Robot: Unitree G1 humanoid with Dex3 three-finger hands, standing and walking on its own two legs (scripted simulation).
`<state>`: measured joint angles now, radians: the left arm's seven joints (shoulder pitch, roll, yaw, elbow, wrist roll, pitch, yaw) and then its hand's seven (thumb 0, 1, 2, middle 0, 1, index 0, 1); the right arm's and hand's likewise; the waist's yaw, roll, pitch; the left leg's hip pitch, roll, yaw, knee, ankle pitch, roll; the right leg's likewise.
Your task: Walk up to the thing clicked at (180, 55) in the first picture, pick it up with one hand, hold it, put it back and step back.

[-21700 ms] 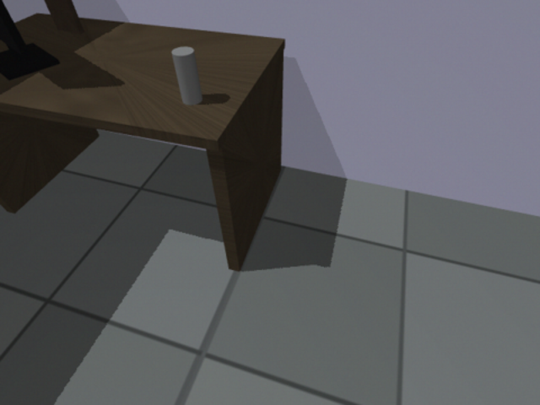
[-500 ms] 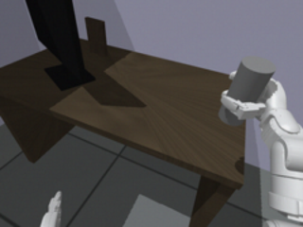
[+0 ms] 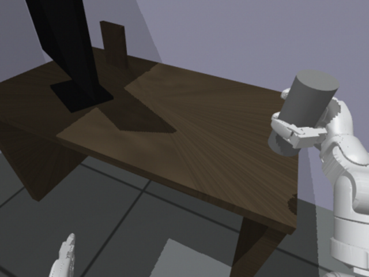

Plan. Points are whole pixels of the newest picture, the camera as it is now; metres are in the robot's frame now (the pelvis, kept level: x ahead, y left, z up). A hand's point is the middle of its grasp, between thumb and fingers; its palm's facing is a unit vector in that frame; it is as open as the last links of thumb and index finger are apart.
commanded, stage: hold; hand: right
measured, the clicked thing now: (298, 116) +0.34 -0.18 +0.25
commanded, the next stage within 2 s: crouch in 1.82 s
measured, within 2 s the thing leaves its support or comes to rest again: neither
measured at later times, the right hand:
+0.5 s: hand (296, 124) +0.33 -0.18 +0.24, palm faces +0.11 +0.99 -0.03, open 8.8 cm
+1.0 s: hand (293, 123) +0.33 -0.17 +0.24, palm faces +0.12 +0.99 -0.02, open 8.8 cm
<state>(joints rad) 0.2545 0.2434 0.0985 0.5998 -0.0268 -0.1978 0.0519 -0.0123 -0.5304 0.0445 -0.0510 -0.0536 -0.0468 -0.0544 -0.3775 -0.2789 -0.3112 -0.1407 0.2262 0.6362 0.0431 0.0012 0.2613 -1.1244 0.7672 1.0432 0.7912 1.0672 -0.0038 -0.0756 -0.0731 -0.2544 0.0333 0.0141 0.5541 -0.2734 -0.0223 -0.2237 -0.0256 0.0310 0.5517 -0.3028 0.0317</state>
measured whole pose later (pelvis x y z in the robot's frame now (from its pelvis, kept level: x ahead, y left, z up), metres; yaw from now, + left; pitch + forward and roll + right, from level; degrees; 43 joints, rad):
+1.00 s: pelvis -0.01 +0.00 +0.00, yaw +0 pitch -3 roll +0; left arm 0.25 0.25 0.10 0.61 -0.03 -0.21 0.05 -0.01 -0.53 0.04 -0.05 -0.05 -0.05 -0.06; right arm -0.38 -0.28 -0.31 -0.12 0.23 0.64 0.04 0.00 0.26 -1.12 0.77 1.04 0.79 1.07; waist 0.00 -0.08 -0.07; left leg -0.24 0.03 0.02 0.55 -0.26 -0.02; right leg -0.21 -0.03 0.03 0.54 -0.28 0.04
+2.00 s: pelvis +0.00 +0.00 +0.00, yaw +0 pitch -2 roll +0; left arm 0.25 0.25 0.11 0.62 -0.03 -0.20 0.06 -0.01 -0.54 0.05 -0.05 -0.05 -0.05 -0.06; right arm -0.39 -0.27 -0.30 -0.13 0.22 0.64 0.03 0.00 0.26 -1.12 0.77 1.04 0.79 1.07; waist 0.00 -0.08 -0.07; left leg -0.24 0.03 0.02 0.54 -0.27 -0.02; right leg -0.21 -0.03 0.03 0.55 -0.30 0.03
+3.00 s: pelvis -0.01 -0.01 -0.01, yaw +2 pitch +7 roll +0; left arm 0.26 0.23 0.04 0.50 -0.01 -0.18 0.06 -0.01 -0.52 0.04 -0.06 -0.06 -0.06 -0.05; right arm -0.75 -0.40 -0.36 0.90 0.12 -0.08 0.09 0.00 0.26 -1.12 0.77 1.04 0.79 1.06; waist 0.09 0.00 -0.06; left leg -0.49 0.01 -0.02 0.62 -0.26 -0.03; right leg -0.46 -0.04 0.00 0.65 -0.32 0.03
